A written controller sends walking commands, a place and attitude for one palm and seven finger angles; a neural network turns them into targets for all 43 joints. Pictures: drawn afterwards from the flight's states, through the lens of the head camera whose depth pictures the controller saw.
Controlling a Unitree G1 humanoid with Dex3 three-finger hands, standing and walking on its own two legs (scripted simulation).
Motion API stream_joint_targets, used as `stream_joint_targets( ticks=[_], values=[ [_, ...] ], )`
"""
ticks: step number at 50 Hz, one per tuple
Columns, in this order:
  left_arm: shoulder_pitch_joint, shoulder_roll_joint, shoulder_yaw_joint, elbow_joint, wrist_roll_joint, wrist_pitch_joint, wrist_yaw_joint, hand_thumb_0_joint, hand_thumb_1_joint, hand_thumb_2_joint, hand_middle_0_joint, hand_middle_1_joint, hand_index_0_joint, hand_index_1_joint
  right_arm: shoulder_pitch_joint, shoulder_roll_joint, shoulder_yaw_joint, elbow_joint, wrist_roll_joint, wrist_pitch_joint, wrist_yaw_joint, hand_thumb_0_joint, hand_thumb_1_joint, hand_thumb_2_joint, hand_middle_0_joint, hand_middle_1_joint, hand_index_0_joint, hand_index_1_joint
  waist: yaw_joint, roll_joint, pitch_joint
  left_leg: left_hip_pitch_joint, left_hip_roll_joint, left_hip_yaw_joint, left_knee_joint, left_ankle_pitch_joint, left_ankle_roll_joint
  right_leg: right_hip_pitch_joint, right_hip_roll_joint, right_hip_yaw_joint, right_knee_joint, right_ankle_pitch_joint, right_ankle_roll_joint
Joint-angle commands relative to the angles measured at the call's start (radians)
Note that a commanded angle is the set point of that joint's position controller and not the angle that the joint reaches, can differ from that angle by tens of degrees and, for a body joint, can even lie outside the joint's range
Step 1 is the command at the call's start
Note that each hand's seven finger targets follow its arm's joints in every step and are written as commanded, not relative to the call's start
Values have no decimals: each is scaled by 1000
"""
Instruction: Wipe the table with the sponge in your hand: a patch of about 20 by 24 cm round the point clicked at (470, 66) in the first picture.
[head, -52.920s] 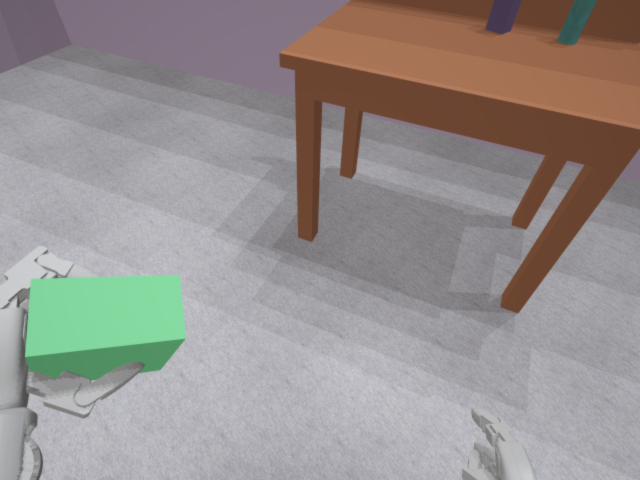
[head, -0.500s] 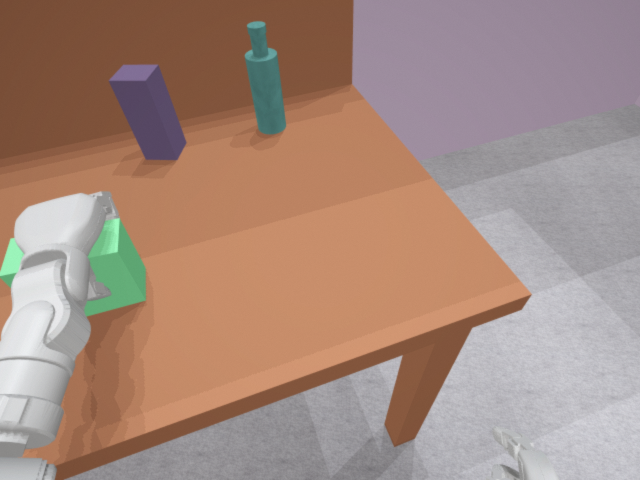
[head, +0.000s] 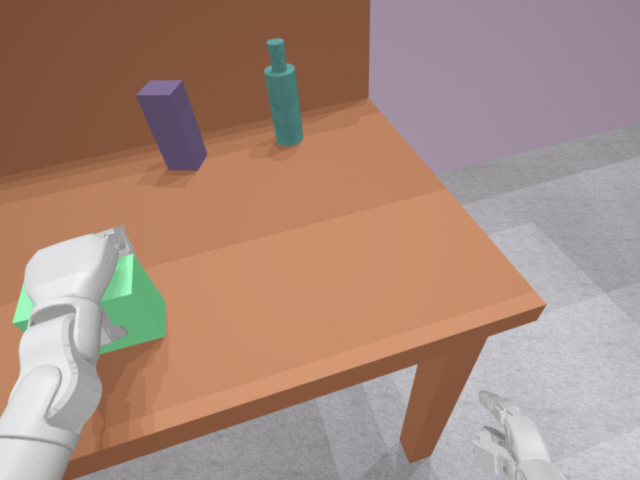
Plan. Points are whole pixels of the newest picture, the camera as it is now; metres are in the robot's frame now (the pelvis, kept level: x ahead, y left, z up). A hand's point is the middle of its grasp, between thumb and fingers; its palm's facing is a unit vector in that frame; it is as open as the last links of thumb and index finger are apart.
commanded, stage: wipe back along the first lane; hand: left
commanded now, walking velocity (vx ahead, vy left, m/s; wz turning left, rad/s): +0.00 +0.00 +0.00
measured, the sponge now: (106, 317) +0.27 +0.33 +0.06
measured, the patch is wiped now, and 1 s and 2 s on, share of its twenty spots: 1.00 1.00 1.00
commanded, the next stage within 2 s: lift the sponge slowly off the table in 0.38 s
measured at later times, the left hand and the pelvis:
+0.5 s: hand (100, 328) +0.23 +0.28 +0.11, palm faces +0.10 -0.08 -0.99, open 10.3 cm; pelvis -0.01 +0.00 +0.00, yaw -1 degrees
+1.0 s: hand (94, 346) +0.21 +0.28 +0.12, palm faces +0.06 -0.09 -0.99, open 10.3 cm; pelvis -0.02 -0.02 +0.00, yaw -1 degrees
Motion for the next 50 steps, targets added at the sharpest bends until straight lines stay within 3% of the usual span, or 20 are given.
stream_joint_targets(
  ticks=[1, 5, 7, 9, 12, 14, 16, 23, 24, 25, 27, 29, 32, 34, 35, 37, 44, 47, 49, 50],
  values=[
    [52, 88, -5, -86, -17, 3, -44, 0, 100, 1300, -1200, -1600, -1200, -1600, -138, -104, -33, -160, -6, -58, -2, 0, -900, -900, 200, 300, 200, 300, 5, -130, -137, -20, 47, -18, -37, 508, -26, 164, 2, -22, 8, 364, -67],
    [108, 73, -8, -162, -20, 14, -40, 0, 100, 1300, -1200, -1600, -1200, -1600, -154, -101, -29, -176, -10, -62, 4, 0, -900, -900, 200, 300, 200, 300, 16, -124, -145, -17, 48, -16, -34, 521, -25, 175, 1, -24, 15, 371, -66],
    [132, 51, -27, -174, -32, 20, -38, 0, 100, 1300, -1200, -1600, -1200, -1600, -164, -99, -27, -169, -9, -58, 6, 0, -900, -900, 200, 300, 200, 300, 11, -119, -100, -25, 50, -17, -48, 494, -30, 160, 3, -26, 4, 354, -65],
    [135, 102, 29, -204, -31, 31, -30, 0, 100, 1300, -1200, -1600, -1200, -1600, -197, -100, -26, -172, -10, -56, 3, 0, -900, -900, 200, 300, 200, 300, 25, -132, -105, -26, 47, -22, -56, 450, -25, 169, 11, 2, 0, 331, -72],
    [151, 69, -5, -198, -33, 45, -29, 0, 100, 1300, -1200, -1600, -1200, -1600, -181, -97, -24, -169, -10, -52, -1, 0, -900, -900, 200, 300, 200, 300, 21, -134, -81, -38, 45, -12, -61, 435, -26, 168, 3, -18, 0, 319, -66],
    [170, 107, 37, -228, -25, 49, -24, 0, 100, 1300, -1200, -1600, -1200, -1600, -210, -96, -23, -171, -10, -56, -1, 0, -900, -900, 200, 300, 200, 300, 34, -118, -94, -29, 45, -20, -61, 432, -26, 173, 13, 9, 1, 311, -74],
    [208, 51, -15, -233, -30, 51, -25, 0, 100, 1300, -1200, -1600, -1200, -1600, -190, -89, -22, -171, -7, -61, 2, 0, -900, -900, 200, 300, 200, 300, 27, -116, -87, -28, 45, -14, -54, 447, -26, 168, 6, -12, 7, 316, -69],
    [289, 54, 0, -297, -48, 61, -20, 0, 100, 1300, -1200, -1600, -1200, -1600, -201, -91, -25, -175, -10, -61, 4, 0, -900, -900, 200, 300, 200, 300, 37, -133, -88, -37, 44, -14, -59, 416, -23, 185, 5, -5, 10, 314, -65],
    [280, 73, 19, -312, -40, 65, -19, 0, 100, 1300, -1200, -1600, -1200, -1600, -229, -90, -22, -177, -9, -63, 4, 0, -900, -900, 200, 300, 200, 300, 37, -120, -85, -33, 46, -22, -64, 399, -23, 173, 17, 21, 4, 290, -72],
    [233, 74, 6, -336, -32, 69, -17, 0, 100, 1300, -1200, -1600, -1200, -1600, -203, -93, -23, -184, -12, -64, 4, 0, -900, -900, 200, 300, 200, 300, 36, -122, -105, -38, 44, -15, -55, 419, -19, 182, 6, -3, 14, 301, -68],
    [222, 77, 9, -307, -35, 73, -15, 0, 100, 1300, -1200, -1600, -1200, -1600, -205, -95, -26, -168, -13, -58, -3, 0, -900, -900, 200, 300, 200, 300, 28, -137, -61, -43, 46, -19, -66, 392, -22, 162, 8, 1, 1, 273, -67],
    [214, 116, 44, -351, -27, 77, -12, 0, 100, 1300, -1200, -1600, -1200, -1600, -236, -92, -23, -177, -15, -62, -5, 0, -900, -900, 200, 300, 200, 300, 40, -110, -86, -28, 41, -23, -66, 386, -17, 175, 16, 33, 0, 275, -74],
    [179, 120, 38, -325, -26, 78, -15, 0, 100, 1300, -1200, -1600, -1200, -1600, -207, -95, -25, -165, -17, -59, -11, 0, -900, -900, 200, 300, 200, 300, 30, -124, -71, -33, 41, -17, -66, 385, -17, 171, 7, 10, -3, 268, -69],
    [189, 159, 79, -372, -23, 74, -14, 0, 100, 1300, -1200, -1600, -1200, -1600, -239, -90, -23, -175, -19, -63, -13, 0, -900, -900, 200, 300, 200, 300, 46, -104, -101, -19, 37, -25, -68, 382, -14, 190, 15, 40, -2, 266, -76],
    [166, 163, 74, -388, -18, 72, -15, 0, 100, 1300, -1200, -1600, -1200, -1600, -214, -91, -24, -180, -23, -66, -14, 0, -900, -900, 200, 300, 200, 300, 46, -104, -125, -20, 34, -16, -56, 399, -10, 204, 3, 17, 8, 281, -72],
    [183, 155, 71, -347, -29, 69, -18, 0, 100, 1300, -1200, -1600, -1200, -1600, -210, -91, -23, -165, -21, -61, -17, 0, -900, -900, 200, 300, 200, 300, 38, -108, -88, -25, 36, -16, -64, 396, -15, 193, 5, 17, -2, 282, -70],
    [87, 211, 106, -420, -14, 60, -20, 0, 100, 1300, -1200, -1600, -1200, -1600, -250, -86, -19, -173, -22, -70, -26, 0, -900, -900, 200, 300, 200, 300, 41, -46, -98, -2, 32, -27, -76, 365, -12, 186, 19, 51, -18, 226, -81],
    [70, 216, 106, -367, -20, 54, -19, 0, 100, 1300, -1200, -1600, -1200, -1600, -215, -90, -21, -159, -27, -70, -32, 0, -900, -900, 200, 300, 200, 300, 35, -72, -82, -11, 32, -20, -77, 361, -12, 185, 9, 22, -27, 221, -75],
    [44, 262, 147, -400, -19, 46, -18, 0, 100, 1300, -1200, -1600, -1200, -1600, -249, -87, -16, -168, -24, -76, -36, 0, -900, -900, 200, 300, 200, 300, 41, -57, -101, 3, 29, -27, -80, 343, -11, 191, 18, 58, -31, 200, -81],
    [-2, 268, 142, -393, -10, 42, -15, 0, 100, 1300, -1200, -1600, -1200, -1600, -221, -90, -18, -163, -29, -76, -40, 0, -900, -900, 200, 300, 200, 300, 38, -68, -123, 0, 25, -16, -70, 359, -9, 202, 8, 34, -23, 218, -78]
  ],
)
